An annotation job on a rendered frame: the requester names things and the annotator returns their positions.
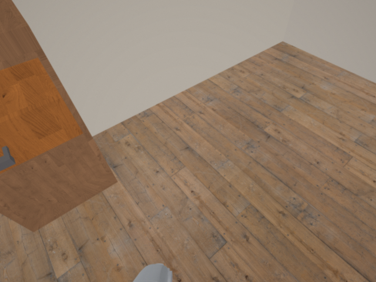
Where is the drawer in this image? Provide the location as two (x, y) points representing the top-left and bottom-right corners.
(0, 58), (83, 174)

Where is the cabinet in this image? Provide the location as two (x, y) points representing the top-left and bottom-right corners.
(0, 0), (118, 232)

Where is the handle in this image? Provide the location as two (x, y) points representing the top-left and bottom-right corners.
(0, 146), (16, 171)

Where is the robot left thigh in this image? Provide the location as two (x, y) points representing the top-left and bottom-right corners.
(133, 264), (172, 282)

